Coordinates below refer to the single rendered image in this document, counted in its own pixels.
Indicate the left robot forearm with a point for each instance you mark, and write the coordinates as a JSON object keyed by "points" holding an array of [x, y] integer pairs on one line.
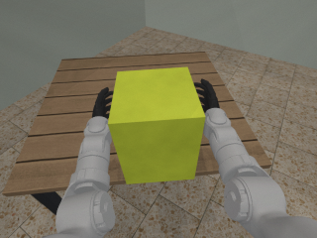
{"points": [[93, 160]]}

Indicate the left robot upper arm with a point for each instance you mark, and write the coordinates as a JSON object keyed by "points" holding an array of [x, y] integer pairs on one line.
{"points": [[85, 215]]}

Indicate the right robot forearm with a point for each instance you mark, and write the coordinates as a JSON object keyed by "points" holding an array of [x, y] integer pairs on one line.
{"points": [[228, 150]]}

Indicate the table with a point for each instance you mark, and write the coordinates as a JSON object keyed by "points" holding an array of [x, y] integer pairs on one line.
{"points": [[50, 153]]}

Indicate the left robot hand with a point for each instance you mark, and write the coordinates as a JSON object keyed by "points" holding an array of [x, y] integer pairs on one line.
{"points": [[100, 108]]}

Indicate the right robot hand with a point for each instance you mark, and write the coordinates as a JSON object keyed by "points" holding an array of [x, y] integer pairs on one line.
{"points": [[209, 98]]}

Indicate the carton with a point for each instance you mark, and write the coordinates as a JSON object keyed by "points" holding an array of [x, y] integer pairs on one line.
{"points": [[156, 122]]}

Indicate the right robot upper arm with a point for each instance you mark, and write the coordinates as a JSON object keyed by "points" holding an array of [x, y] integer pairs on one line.
{"points": [[258, 204]]}

